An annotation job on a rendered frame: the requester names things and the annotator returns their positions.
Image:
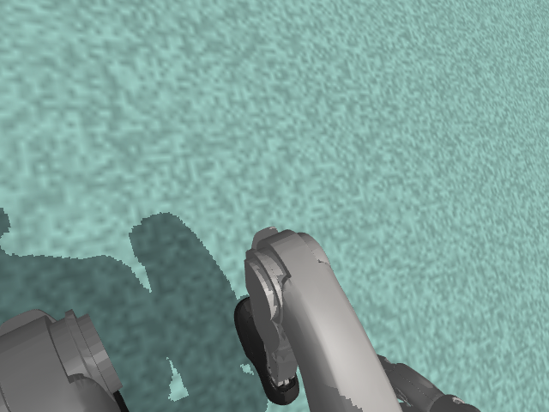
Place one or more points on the right robot arm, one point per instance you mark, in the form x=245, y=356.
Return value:
x=451, y=403

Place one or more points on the right robot foot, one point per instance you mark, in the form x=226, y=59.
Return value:
x=254, y=349

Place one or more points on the left robot foot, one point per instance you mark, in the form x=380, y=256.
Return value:
x=120, y=401

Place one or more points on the right robot hand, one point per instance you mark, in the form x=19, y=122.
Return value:
x=410, y=387

